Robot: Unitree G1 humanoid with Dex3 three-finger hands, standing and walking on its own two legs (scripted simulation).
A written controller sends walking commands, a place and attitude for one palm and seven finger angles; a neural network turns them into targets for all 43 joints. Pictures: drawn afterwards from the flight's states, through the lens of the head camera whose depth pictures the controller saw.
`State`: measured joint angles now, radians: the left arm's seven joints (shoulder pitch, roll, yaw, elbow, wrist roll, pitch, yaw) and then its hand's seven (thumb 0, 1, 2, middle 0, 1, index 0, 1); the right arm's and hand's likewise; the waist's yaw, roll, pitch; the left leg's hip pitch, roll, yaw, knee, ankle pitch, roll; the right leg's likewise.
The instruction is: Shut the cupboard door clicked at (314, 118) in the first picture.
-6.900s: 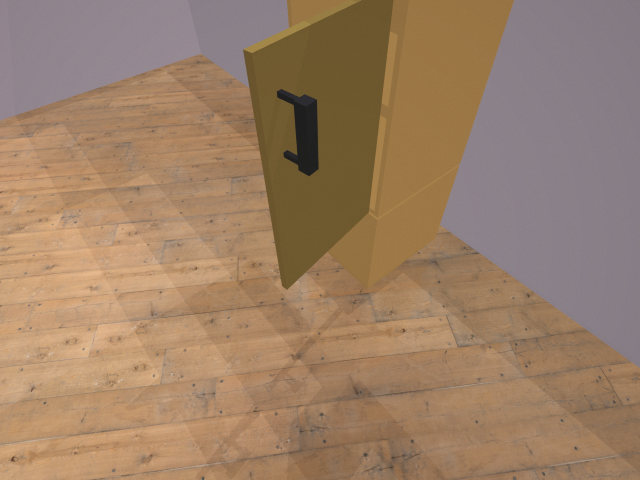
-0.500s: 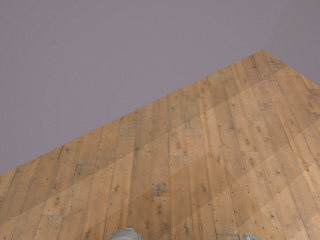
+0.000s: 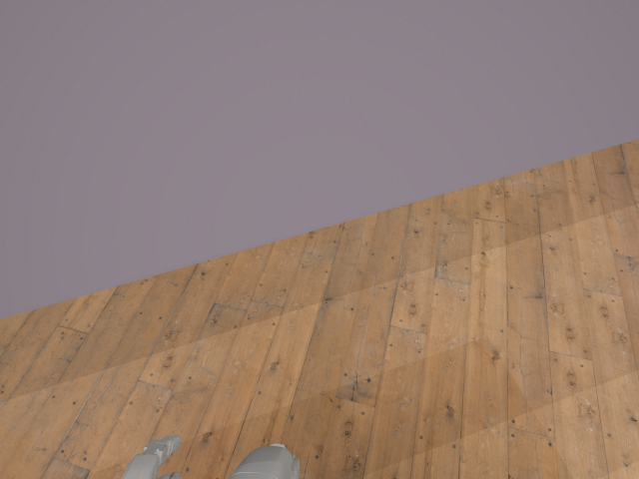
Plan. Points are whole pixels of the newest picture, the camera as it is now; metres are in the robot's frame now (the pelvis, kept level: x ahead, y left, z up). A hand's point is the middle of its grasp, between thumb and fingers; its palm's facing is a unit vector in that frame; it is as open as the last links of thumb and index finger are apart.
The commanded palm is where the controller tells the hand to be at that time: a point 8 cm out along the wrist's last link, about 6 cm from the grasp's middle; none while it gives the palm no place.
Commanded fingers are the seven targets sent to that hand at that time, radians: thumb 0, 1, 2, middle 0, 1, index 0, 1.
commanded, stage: walk to a spot facing it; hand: left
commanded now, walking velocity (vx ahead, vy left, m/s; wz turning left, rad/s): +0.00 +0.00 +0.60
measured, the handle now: out of the picture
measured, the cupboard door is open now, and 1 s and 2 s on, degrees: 100 100 100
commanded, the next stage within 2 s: none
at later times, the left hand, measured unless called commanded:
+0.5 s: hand out of the picture +0.02 +0.26 -0.16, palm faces +0.31 -0.92 -0.25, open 7.4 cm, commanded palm none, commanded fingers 0.00 0.90 0.90 -0.20 -0.30 -0.20 -0.30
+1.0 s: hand out of the picture -0.02 +0.17 -0.15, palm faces +0.57 -0.79 -0.24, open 7.3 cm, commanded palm none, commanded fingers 0.00 0.90 0.90 -0.20 -0.30 -0.20 -0.30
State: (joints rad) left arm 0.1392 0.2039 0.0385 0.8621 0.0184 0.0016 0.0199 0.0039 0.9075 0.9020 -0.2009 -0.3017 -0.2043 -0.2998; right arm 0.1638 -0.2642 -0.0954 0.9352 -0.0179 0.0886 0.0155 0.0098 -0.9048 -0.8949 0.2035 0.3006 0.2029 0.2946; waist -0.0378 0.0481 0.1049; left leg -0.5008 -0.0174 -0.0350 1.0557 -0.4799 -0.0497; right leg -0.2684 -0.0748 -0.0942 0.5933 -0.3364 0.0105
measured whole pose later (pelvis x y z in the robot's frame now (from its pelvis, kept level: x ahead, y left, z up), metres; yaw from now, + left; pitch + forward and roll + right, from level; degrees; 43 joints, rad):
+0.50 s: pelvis +0.00 +0.02 +0.01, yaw +17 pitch +2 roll -2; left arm 0.16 0.27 0.08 0.91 0.02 0.05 0.01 0.01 0.91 0.90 -0.20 -0.30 -0.20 -0.30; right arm 0.15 -0.22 -0.05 0.91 -0.02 0.04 0.00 0.01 -0.90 -0.89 0.20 0.30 0.20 0.29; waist 0.00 -0.02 0.09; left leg -0.32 -0.02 0.00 0.50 -0.22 0.05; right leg -0.49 -0.09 0.00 1.06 -0.39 0.09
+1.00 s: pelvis +0.02 -0.03 +0.01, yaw +36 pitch +0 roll +2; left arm 0.20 0.18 0.03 0.89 0.02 0.00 0.02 0.00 0.91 0.90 -0.21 -0.30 -0.21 -0.30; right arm 0.13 -0.25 -0.08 0.95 -0.01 0.09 0.03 0.01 -0.91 -0.90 0.20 0.30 0.20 0.29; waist -0.02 -0.02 0.12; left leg -0.42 0.02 0.07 0.84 -0.44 -0.07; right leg -0.17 -0.13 -0.20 0.53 -0.35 0.01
